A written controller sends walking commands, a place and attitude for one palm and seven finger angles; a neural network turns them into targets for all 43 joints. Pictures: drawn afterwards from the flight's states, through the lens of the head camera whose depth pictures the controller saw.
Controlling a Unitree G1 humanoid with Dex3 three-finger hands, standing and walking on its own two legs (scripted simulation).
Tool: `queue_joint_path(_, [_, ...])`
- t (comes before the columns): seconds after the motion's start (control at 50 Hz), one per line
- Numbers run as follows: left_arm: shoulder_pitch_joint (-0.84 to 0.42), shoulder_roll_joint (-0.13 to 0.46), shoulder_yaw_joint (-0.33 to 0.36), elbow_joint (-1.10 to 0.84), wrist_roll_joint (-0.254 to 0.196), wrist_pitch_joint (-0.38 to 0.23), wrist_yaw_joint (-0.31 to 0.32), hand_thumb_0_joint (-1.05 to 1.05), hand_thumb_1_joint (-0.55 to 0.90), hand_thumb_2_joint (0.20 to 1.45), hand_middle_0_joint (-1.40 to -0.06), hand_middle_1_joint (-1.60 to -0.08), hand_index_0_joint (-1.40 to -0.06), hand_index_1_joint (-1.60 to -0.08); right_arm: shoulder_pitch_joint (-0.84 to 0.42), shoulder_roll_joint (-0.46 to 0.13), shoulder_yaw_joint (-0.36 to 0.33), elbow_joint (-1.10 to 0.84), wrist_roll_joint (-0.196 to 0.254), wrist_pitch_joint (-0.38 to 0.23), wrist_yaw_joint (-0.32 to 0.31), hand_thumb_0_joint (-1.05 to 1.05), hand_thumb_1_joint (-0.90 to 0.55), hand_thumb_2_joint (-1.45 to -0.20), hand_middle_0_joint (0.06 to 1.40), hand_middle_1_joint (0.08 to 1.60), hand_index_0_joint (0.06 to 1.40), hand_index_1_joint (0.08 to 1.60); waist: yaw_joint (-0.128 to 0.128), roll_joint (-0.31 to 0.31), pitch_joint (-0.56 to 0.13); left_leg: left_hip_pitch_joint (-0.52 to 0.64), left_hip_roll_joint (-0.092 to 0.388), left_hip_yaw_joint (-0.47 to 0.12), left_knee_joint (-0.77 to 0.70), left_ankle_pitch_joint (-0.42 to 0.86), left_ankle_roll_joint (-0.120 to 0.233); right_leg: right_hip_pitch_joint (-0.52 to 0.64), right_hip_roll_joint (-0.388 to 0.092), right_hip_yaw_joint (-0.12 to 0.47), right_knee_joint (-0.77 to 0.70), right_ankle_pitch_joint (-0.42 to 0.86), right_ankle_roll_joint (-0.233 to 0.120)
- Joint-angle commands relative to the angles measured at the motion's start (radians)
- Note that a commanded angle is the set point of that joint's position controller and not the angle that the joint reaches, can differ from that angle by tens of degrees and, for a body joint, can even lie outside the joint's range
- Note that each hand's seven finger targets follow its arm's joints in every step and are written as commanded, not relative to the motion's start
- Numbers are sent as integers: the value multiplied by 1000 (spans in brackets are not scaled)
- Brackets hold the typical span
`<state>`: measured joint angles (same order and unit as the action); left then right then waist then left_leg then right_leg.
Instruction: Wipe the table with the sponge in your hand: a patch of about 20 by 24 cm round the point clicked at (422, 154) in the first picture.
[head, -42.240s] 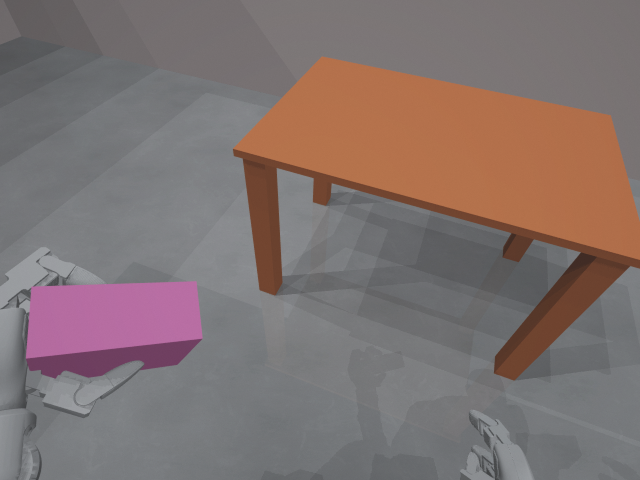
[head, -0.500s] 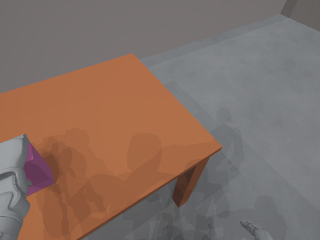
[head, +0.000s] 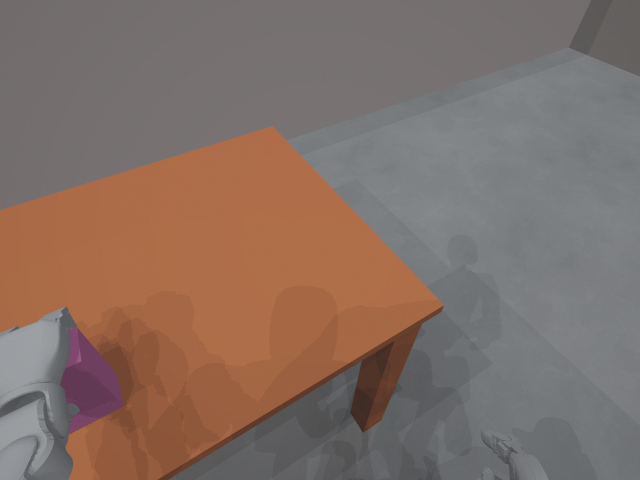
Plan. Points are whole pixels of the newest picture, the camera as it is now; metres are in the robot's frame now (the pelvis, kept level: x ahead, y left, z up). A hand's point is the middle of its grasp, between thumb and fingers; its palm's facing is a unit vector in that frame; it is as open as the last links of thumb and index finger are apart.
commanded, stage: wipe back along the first lane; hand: left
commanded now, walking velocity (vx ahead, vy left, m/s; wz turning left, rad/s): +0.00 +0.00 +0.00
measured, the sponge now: (66, 396) +0.22 +0.37 -0.06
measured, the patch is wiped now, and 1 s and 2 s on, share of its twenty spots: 1.00 1.00 1.00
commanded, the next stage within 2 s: lift the sponge slowly off the table in 1.28 s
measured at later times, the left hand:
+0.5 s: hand (56, 405) +0.19 +0.34 -0.01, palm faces -0.05 -0.05 -1.00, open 10.2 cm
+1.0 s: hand (59, 406) +0.19 +0.34 -0.01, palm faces -0.06 -0.04 -1.00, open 10.2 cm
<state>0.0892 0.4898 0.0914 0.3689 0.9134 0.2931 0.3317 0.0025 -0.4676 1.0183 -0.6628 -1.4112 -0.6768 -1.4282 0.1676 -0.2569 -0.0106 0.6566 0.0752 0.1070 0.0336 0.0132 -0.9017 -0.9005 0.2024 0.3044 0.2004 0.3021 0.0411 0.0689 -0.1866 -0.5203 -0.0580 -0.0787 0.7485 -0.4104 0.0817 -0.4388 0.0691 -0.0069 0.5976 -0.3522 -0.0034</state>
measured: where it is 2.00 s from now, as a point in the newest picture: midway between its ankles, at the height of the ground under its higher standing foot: outside the picture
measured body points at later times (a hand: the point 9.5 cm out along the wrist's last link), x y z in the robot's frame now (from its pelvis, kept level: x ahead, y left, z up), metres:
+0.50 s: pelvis +0.00 -0.01 +0.00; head +0.01 -0.01 +0.45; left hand +0.19 +0.34 +0.05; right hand +0.20 -0.24 -0.09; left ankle -0.03 +0.06 -0.72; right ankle -0.04 -0.13 -0.72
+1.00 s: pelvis +0.00 -0.01 +0.00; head +0.01 -0.02 +0.45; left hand +0.19 +0.34 +0.04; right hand +0.18 -0.25 -0.10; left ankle -0.03 +0.06 -0.72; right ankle -0.04 -0.13 -0.72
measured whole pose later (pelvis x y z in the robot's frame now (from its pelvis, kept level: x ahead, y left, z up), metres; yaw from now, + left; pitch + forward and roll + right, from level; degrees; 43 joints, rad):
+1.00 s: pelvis +0.00 -0.01 +0.00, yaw +0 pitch +10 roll -3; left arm 0.20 0.44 0.08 0.29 0.93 0.31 0.35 0.01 -0.48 1.02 -0.67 -1.41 -0.69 -1.43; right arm 0.15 -0.25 -0.01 0.65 0.08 0.09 0.00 0.01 -0.90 -0.90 0.20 0.30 0.20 0.30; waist 0.06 0.07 -0.18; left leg -0.51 -0.05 -0.08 0.75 -0.41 0.06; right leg -0.44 0.08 -0.01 0.63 -0.37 -0.02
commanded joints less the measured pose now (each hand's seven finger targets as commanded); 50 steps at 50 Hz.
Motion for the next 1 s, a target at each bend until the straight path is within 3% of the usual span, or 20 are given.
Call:
queue_joint_path(0.0, [70,39,-43,12,-23,10,-67,0,100,1300,-1200,-1600,-1200,-1600,-111,-143,-46,-149,0,-47,-17,0,-900,-900,200,300,200,300,1,-69,-36,92,60,-56,-121,412,-36,67,3,-51,-36,284,-78])
queue_joint_path(0.04, [87,68,-11,0,-25,8,-68,0,100,1300,-1200,-1600,-1200,-1600,-118,-144,-45,-152,1,-51,-21,0,-900,-900,200,300,200,300,19,-67,-55,99,59,-55,-127,405,-35,88,2,-42,-41,292,-82])
queue_joint_path(0.08, [103,30,-43,-12,-25,5,-70,0,100,1300,-1200,-1600,-1200,-1600,-121,-138,-44,-155,2,-53,-21,0,-900,-900,200,300,200,300,12,-73,-57,101,54,-50,-125,411,-34,93,1,-46,-40,309,-79])
queue_joint_path(0.22, [227,31,-14,-59,-35,-9,-62,0,100,1300,-1200,-1600,-1200,-1600,-135,-132,-45,-162,-1,-58,-22,0,-900,-900,200,300,200,300,28,-82,-73,101,48,-30,-120,439,-29,148,-8,-30,-47,399,-75])
queue_joint_path(0.24, [223,56,11,-66,-36,-9,-59,0,100,1300,-1200,-1600,-1200,-1600,-140,-135,-45,-160,0,-57,-23,0,-900,-900,200,300,200,300,32,-85,-67,102,53,-36,-124,440,-30,149,-7,-23,-46,395,-77])
queue_joint_path(0.3, [249,5,-32,-94,-37,-5,-52,0,100,1300,-1200,-1600,-1200,-1600,-147,-128,-45,-168,-1,-60,-22,0,-900,-900,200,300,200,300,23,-78,-30,96,50,-29,-128,420,-28,135,-6,-33,-50,375,-75])
queue_joint_path(0.34, [290,28,1,-118,-40,1,-49,0,100,1300,-1200,-1600,-1200,-1600,-158,-129,-45,-171,1,-62,-22,0,-900,-900,200,300,200,300,42,-71,-48,107,53,-34,-135,434,-29,151,-7,-23,-52,385,-78])
queue_joint_path(0.4, [217,0,-44,-105,-20,12,-44,0,100,1300,-1200,-1600,-1200,-1600,-149,-129,-46,-166,-2,-60,-27,0,-900,-900,200,300,200,300,16,-86,-12,99,53,-33,-133,401,-28,112,-4,-36,-48,341,-75])
queue_joint_path(0.44, [195,34,-18,-100,-12,21,-41,0,100,1300,-1200,-1600,-1200,-1600,-155,-134,-45,-163,-1,-59,-31,0,-900,-900,200,300,200,300,28,-75,-11,102,55,-45,-143,393,-31,103,-2,-34,-49,307,-80])
queue_joint_path(0.5, [182,-30,-78,-88,-5,22,-42,0,100,1300,-1200,-1600,-1200,-1600,-150,-126,-48,-167,-1,-67,-33,0,-900,-900,200,300,200,300,18,-71,-18,116,53,-41,-129,398,-31,81,0,-39,-42,304,-80])
queue_joint_path(0.54, [163,14,-40,-80,-3,23,-41,0,100,1300,-1200,-1600,-1200,-1600,-148,-134,-46,-162,-3,-65,-36,0,-900,-900,200,300,200,300,25,-77,-40,109,54,-46,-129,397,-34,88,0,-33,-35,312,-82])
queue_joint_path(0.6, [158,-19,-66,-66,-5,16,-41,0,100,1300,-1200,-1600,-1200,-1600,-140,-130,-48,-165,-3,-68,-40,0,-900,-900,200,300,200,300,15,-103,-35,97,49,-35,-118,371,-30,77,0,-37,-33,306,-77])
queue_joint_path(0.64, [134,11,-42,-58,5,16,-39,0,100,1300,-1200,-1600,-1200,-1600,-139,-136,-47,-160,-3,-67,-40,0,-900,-900,200,300,200,300,22,-97,-44,98,53,-48,-120,390,-34,69,2,-34,-24,303,-82])
queue_joint_path(0.7, [168,-29,-67,-59,0,7,-36,0,100,1300,-1200,-1600,-1200,-1600,-131,-130,-51,-164,-6,-73,-38,0,-900,-900,200,300,200,300,19,-103,-66,97,47,-32,-98,408,-31,79,-1,-35,-16,352,-78])
queue_joint_path(0.74, [194,4,-29,-58,0,5,-32,0,100,1300,-1200,-1600,-1200,-1600,-132,-134,-53,-161,-6,-73,-37,0,-900,-900,200,300,200,300,30,-121,-88,95,51,-40,-94,434,-33,91,-2,-27,-11,381,-78])
queue_joint_path(0.8, [181,-16,-52,-65,-10,6,-29,0,100,1300,-1200,-1600,-1200,-1600,-132,-132,-52,-163,-5,-72,-39,0,-900,-900,200,300,200,300,15,-117,-65,80,44,-24,-86,400,-28,88,-5,-27,-13,385,-73])
queue_joint_path(0.84, [184,20,-21,-64,-9,13,-29,0,100,1300,-1200,-1600,-1200,-1600,-136,-137,-50,-159,-2,-68,-39,0,-900,-900,200,300,200,300,26,-109,-68,75,46,-32,-94,402,-30,92,-4,-18,-13,377,-77])
queue_joint_path(0.86, [181,-18,-57,-70,-13,12,-30,0,100,1300,-1200,-1600,-1200,-1600,-133,-129,-49,-165,-3,-69,-41,0,-900,-900,200,300,200,300,15,-102,-61,80,45,-27,-91,399,-27,88,-6,-26,-11,373,-74])
queue_joint_path(0.94, [202,27,-13,-63,-18,16,-33,0,100,1300,-1200,-1600,-1200,-1600,-140,-135,-49,-163,1,-67,-41,0,-900,-900,200,300,200,300,30,-101,-52,69,46,-30,-101,377,-28,94,-5,-23,-20,353,-76])
queue_joint_path(0.98, [196,16,-27,-59,-20,18,-36,0,100,1300,-1200,-1600,-1200,-1600,-137,-133,-47,-165,2,-67,-43,0,-900,-900,200,300,200,300,24,-100,-41,63,42,-26,-103,352,-26,90,-6,-28,-25,331,-74])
